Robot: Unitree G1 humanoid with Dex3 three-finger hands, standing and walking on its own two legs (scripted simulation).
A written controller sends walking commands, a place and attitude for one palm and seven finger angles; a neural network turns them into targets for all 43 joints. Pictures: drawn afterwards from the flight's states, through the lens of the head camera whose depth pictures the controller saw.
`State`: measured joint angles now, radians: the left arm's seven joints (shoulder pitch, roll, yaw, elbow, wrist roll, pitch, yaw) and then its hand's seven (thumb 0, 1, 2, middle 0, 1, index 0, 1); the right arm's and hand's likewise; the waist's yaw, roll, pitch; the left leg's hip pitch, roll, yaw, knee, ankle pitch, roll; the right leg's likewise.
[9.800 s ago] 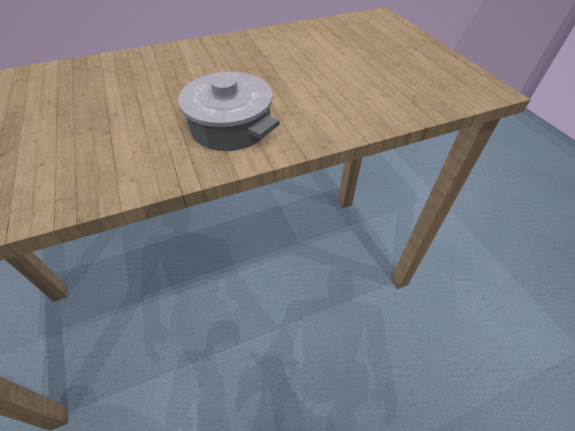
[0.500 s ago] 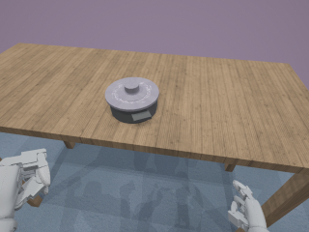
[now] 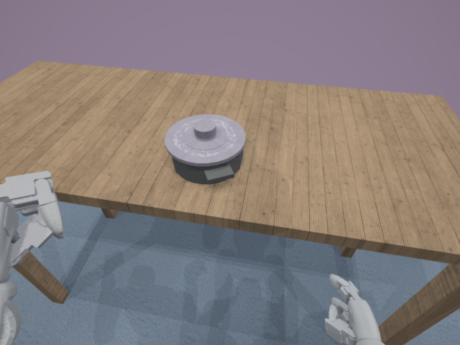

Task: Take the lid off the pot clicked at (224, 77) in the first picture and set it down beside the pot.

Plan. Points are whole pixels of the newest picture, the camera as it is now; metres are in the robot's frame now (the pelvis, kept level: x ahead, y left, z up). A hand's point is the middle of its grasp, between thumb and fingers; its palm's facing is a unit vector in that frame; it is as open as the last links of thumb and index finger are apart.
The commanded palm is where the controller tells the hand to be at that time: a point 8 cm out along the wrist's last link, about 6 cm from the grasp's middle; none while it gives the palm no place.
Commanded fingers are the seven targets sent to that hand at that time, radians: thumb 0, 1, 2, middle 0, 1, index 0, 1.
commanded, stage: reach forward and open the fingers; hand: left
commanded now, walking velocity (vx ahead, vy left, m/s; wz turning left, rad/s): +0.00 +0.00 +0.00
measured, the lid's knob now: (204, 128) +0.47 +0.13 +0.15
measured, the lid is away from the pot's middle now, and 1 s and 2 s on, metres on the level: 0.00 0.00 0.00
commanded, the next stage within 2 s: move the open hand above the knob in 1.08 s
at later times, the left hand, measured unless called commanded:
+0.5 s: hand (60, 213) +0.20 +0.26 +0.19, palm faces +0.03 -0.03 -1.00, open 3.9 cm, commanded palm +0.18 +0.26 +0.26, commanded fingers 0.00 0.02 1.47 -1.08 -0.54 -1.08 -0.54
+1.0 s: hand (79, 187) +0.24 +0.25 +0.20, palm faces -0.10 +0.00 -1.00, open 9.7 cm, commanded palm +0.21 +0.24 +0.28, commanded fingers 0.00 -0.40 1.67 -0.86 -0.08 -0.86 -0.08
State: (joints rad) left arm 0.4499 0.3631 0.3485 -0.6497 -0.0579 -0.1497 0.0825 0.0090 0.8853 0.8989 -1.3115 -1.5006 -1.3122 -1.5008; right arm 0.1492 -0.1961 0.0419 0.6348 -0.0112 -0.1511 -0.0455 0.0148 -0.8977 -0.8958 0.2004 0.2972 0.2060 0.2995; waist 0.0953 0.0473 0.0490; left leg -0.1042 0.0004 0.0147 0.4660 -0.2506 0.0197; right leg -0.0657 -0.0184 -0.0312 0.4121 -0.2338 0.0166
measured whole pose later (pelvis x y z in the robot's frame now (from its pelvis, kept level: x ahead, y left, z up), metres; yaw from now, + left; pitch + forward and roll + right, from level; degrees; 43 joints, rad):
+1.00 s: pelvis -0.05 -0.01 +0.00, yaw +1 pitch -4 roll +0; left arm -0.23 0.77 0.06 -0.18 0.67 0.07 -0.50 0.00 -0.37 1.70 -0.91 -0.13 -0.92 -0.13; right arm 0.10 -0.30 0.04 0.57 0.05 0.05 -0.04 0.01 -0.90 -0.90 0.20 0.30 0.20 0.30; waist 0.08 0.11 0.04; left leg -0.20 -0.02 0.00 0.41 -0.14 0.02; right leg -0.18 -0.03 -0.04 0.42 -0.16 0.01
